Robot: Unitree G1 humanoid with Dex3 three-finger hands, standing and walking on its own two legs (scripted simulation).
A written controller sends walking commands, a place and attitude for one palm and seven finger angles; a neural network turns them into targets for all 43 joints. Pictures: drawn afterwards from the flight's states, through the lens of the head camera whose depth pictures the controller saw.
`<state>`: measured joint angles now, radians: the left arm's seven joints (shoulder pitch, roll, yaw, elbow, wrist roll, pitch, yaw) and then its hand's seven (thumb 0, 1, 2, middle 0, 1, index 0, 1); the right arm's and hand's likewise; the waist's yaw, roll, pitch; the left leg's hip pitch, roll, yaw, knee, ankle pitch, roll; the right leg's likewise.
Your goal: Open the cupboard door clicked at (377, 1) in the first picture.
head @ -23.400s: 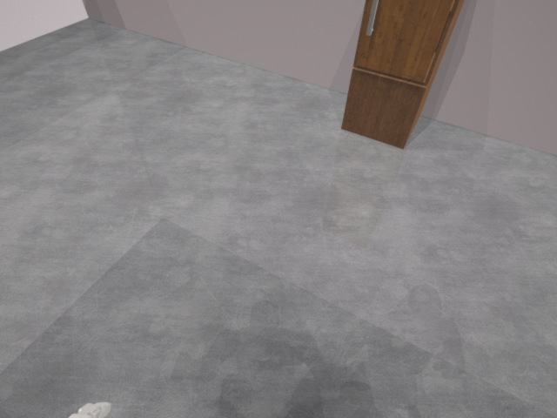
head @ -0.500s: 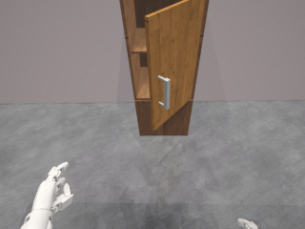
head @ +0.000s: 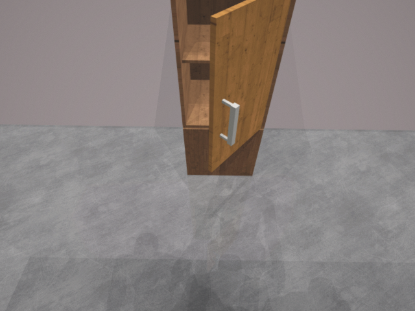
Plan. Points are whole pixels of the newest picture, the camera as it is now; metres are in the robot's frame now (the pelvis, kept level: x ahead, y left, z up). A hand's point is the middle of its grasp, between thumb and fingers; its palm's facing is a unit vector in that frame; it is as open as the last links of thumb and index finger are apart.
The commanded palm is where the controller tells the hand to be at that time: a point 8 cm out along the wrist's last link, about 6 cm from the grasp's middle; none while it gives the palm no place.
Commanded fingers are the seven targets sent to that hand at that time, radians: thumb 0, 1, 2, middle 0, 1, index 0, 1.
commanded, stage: let the arm hang, fingers relaxed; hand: left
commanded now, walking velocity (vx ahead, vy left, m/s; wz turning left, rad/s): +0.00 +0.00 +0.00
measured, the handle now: (228, 123) +0.68 -0.02 -0.09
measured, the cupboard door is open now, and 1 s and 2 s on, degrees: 48 48 48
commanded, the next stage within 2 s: look to check the result in 0.46 s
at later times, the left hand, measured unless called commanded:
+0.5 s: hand out of the picture +0.01 +0.17 -0.18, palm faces +0.00 -0.98 -0.19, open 7.4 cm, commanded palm none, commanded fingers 0.00 0.90 0.90 -0.20 -0.30 -0.20 -0.30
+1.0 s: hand out of the picture +0.03 +0.17 -0.17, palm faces -0.01 -0.98 -0.20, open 7.4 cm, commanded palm none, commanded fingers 0.00 0.90 0.90 -0.20 -0.30 -0.20 -0.30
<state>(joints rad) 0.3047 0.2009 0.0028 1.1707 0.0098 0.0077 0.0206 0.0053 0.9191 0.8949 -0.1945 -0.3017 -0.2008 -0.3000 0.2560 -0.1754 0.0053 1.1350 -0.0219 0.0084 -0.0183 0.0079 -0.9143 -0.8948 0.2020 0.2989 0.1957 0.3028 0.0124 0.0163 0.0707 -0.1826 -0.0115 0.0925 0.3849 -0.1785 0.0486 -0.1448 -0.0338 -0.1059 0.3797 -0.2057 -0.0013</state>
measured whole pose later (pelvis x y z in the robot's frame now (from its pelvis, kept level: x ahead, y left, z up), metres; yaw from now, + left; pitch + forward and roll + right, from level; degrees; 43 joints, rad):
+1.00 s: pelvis +0.03 +0.00 +0.00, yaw -2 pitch -1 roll +0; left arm 0.25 0.15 0.00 1.16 0.01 -0.01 0.03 0.01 0.90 0.90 -0.19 -0.30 -0.20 -0.30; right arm 0.24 -0.16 0.00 1.16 -0.02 -0.01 -0.03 0.01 -0.91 -0.89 0.20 0.30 0.20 0.30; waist 0.00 0.01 0.06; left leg -0.14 -0.01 0.12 0.36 -0.21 0.04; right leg -0.12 -0.03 -0.08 0.38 -0.24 0.00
